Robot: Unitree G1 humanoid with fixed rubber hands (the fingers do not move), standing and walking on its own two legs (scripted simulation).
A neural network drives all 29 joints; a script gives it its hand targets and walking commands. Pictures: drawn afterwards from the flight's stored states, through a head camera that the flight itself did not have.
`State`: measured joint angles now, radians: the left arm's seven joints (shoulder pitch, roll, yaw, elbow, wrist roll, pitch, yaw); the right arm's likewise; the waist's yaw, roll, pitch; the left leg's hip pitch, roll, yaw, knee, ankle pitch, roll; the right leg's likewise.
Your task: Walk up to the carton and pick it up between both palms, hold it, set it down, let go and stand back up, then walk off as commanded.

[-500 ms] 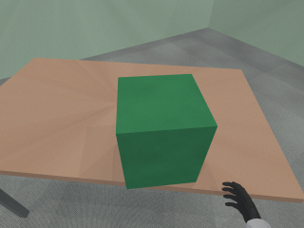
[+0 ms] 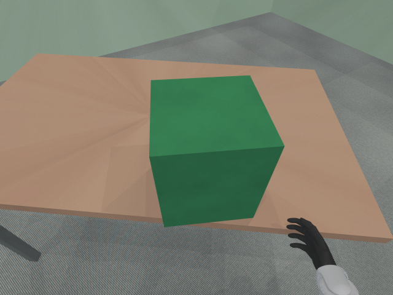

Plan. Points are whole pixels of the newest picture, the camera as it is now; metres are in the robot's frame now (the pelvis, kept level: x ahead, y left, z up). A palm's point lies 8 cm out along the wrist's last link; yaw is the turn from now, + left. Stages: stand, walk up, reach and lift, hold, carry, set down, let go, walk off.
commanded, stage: walk off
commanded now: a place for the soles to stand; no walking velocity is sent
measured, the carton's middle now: (205, 153) +0.42 +0.04 +0.05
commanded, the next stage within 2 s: none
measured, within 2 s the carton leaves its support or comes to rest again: neither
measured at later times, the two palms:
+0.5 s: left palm out of the picture -0.14 +0.25 -0.07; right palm out of the picture +0.00 -0.32 -0.20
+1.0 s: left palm out of the picture -0.07 +0.26 -0.09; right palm out of the picture -0.02 -0.31 -0.16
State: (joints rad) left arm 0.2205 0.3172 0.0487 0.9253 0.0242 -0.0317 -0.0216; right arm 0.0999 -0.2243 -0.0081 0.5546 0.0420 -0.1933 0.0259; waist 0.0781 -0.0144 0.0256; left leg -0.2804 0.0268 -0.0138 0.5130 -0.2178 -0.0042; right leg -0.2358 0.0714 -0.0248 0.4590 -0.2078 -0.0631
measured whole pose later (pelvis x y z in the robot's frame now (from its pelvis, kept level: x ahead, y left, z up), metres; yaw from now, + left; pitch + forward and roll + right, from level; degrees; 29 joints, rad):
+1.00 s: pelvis -0.16 -0.04 -0.02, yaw -3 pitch -3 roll +0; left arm 0.16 0.26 0.05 0.88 0.02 -0.03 0.06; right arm 0.11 -0.34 -0.13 0.75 0.04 0.13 -0.02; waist 0.08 0.16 0.12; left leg -0.39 -0.10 -0.09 1.06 -0.37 -0.03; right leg -0.34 0.09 0.00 0.71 -0.31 -0.08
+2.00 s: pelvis -0.09 +0.30 -0.03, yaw -1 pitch -2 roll -5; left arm 0.08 0.38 0.05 0.83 0.05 0.12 -0.01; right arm 0.22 -0.35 -0.05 0.79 0.04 -0.03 -0.10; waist 0.07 -0.10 0.23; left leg -0.36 -0.08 -0.08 0.89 -0.49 0.05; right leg -0.46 0.14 0.16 1.25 -0.48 0.00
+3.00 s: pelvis +0.07 +0.23 -0.06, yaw -5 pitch +4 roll +6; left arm 0.05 0.43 0.05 0.75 0.05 0.06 -0.02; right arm 0.23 -0.36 -0.06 0.79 0.04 -0.07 -0.14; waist 0.07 -0.14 0.23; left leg -0.31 0.02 -0.08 0.85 -0.60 -0.10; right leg -0.57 0.01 0.12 1.04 -0.52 -0.03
